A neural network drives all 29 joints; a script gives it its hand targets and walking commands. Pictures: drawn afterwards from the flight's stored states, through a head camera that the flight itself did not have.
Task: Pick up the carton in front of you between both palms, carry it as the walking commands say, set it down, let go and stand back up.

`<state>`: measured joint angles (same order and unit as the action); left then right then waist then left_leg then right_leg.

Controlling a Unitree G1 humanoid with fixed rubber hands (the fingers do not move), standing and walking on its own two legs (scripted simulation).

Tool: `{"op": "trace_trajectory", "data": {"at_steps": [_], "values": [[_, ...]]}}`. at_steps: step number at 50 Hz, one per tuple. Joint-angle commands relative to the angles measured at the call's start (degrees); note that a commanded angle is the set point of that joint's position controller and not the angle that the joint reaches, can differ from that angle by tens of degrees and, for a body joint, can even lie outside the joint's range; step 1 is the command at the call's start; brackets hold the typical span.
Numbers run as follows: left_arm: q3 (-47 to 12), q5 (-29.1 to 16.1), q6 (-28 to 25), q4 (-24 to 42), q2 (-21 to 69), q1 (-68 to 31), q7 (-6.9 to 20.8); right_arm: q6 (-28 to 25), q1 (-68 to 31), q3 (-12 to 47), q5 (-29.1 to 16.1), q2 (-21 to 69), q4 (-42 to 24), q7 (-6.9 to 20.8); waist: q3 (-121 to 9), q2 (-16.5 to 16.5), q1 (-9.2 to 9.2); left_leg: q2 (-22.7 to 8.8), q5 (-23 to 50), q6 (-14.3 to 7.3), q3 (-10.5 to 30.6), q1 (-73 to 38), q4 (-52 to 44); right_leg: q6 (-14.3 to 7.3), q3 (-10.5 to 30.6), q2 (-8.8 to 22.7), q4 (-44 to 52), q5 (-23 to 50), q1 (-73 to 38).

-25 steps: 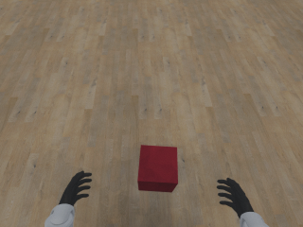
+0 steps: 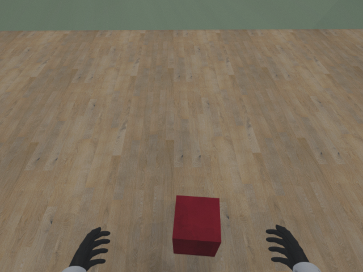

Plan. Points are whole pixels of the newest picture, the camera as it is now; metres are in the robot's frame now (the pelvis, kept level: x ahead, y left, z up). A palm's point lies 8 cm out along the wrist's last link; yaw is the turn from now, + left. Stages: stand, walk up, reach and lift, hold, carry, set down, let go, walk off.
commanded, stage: let go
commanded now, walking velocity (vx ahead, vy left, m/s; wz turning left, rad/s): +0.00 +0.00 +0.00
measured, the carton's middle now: (195, 226) +0.44 -0.06 -0.65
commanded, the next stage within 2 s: stand in 0.04 s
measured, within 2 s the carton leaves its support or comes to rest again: neither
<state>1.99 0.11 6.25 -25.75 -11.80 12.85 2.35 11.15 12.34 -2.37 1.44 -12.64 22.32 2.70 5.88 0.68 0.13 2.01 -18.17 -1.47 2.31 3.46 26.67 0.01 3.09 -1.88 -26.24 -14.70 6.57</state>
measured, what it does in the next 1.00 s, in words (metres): stands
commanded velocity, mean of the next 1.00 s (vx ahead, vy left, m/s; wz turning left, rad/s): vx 0.00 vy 0.00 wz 0.00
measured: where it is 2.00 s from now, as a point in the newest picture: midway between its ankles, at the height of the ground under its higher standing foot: outside the picture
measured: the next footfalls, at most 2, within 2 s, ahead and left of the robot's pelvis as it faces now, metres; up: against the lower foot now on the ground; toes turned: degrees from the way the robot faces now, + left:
none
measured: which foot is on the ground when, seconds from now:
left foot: down 0.00-1.00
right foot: down 0.00-1.00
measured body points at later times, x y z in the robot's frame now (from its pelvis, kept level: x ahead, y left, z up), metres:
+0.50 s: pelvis +0.02 -0.02 +0.00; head +0.02 -0.03 +0.45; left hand +0.15 +0.28 -0.09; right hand +0.17 -0.30 -0.10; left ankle -0.04 +0.10 -0.74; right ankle +0.00 -0.12 -0.74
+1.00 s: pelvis +0.01 -0.02 +0.00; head +0.01 -0.03 +0.45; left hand +0.12 +0.29 -0.10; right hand +0.14 -0.32 -0.10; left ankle -0.04 +0.10 -0.74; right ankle +0.00 -0.12 -0.74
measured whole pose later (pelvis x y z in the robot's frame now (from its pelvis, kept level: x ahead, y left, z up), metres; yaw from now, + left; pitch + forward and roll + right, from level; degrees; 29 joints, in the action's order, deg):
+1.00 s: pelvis +0.01 -0.02 +0.00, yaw +2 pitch -2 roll +0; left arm 1.8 1.3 -0.3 -52.3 -19.8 7.8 -0.8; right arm -0.4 9.8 -0.5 1.5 -21.1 49.1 -1.5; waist 0.8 1.2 -0.2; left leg 1.2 -16.3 0.1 4.5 5.3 23.2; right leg -1.6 1.0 -2.4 -23.5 -13.7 8.1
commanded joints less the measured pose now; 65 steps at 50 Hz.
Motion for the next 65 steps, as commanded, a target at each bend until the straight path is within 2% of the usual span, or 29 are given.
{"op": "trace_trajectory", "data": {"at_steps": [1, 2, 3, 5, 7, 14, 26, 34, 65], "values": [[1.06, -0.48, -1.57, 4.92, -5.09, -1.83, -0.87, 0.65, -2.32, -1.25, -0.38, -6.19, -6.16, -1.33, -5.73, 0.91, 0.04, -1.18, 21.49, 2.44, 0.07, 3.1, -3.29, 0.66, -2.41, -2.06, 0.71, 11.95, -2.34], [0.88, -0.58, -1.57, 4.96, -5.2, -2.37, -0.87, 0.8, -2.37, -1.08, -0.54, -6.01, -6.1, -1.47, -5.56, 0.89, 0.17, -1.14, 20.65, 2.27, -0.09, 3.45, -3.37, 0.68, -2.3, -1.95, 0.68, 12.13, -2.06], [3.49, 2.43, -2.78, -2.84, -12.66, -2.45, -2.74, -3.49, -4.6, -3.28, 0.18, -12.2, 1.47, -3.4, -3.38, 2.81, -0.43, -3.0, 10.21, 2.84, 1.22, 10.73, -1.44, 1.38, 0.16, 3.38, 0.95, 9.31, 4.38], [3.3, 2.91, -4.12, -4.24, -13.18, -2.28, -3.41, -6.76, -2.99, -2.88, 0.99, -10.93, 3.83, -3.73, -4.55, 0.94, 0.19, -3.36, 2.43, 2.28, 2.84, 9.52, -2.1, 0.3, 2.13, 4.16, 2.12, 2.68, 7.0], [3.08, 2.72, -5.02, -5.42, -12.35, -3.48, -3.36, -8.51, -3.49, -2.56, 1.08, -10.73, 5.6, -3.43, -4.37, 0.32, 0.14, -3.73, -0.04, 1.81, 4.08, 9.77, -2.66, 0.03, 2.92, 4.08, 3.0, -1.32, 8.08], [3.0, 2.17, -6.41, -10.16, -13.56, -3.96, -3.2, -10.67, -3.57, -2.33, 0.98, -13.05, 10.8, -3.34, -9.52, -0.98, -0.04, -4.85, 13.33, 1.72, 4.61, 6.9, -0.93, -0.83, 3.04, 5.05, 0.78, 12.67, 3.73], [2.75, 1.68, -7.02, -15.61, -15.91, -4.48, -3.82, -11.53, -2.67, -1.59, 0.49, -15.28, 16.2, -4.21, -9.57, -0.73, -0.07, -5.6, 20.13, 1.41, 5.17, 5.48, -1.05, -1.35, 3.46, 6.0, 0.99, 20.08, 0.48], [2.41, 1.44, -7.14, -18.58, -16.22, -5.62, -3.77, -11.76, -3.25, -1.0, 0.24, -15.82, 18.77, -4.45, -8.97, -0.24, -0.13, -5.96, 19.9, 1.36, 5.52, 5.09, -2.42, -1.43, 3.75, 6.3, 2.17, 20.0, -0.75], [0.88, 0.91, -7.38, -28.25, -18.6, -8.28, -3.1, -12.62, -4.89, 0.53, -0.28, -18.32, 28.62, -4.12, -5.89, -0.48, -0.48, -7.11, 12.53, 0.62, 6.91, 4.96, -9.03, -1.7, 5.32, 7.34, 7.91, 11.41, -1.27]]}}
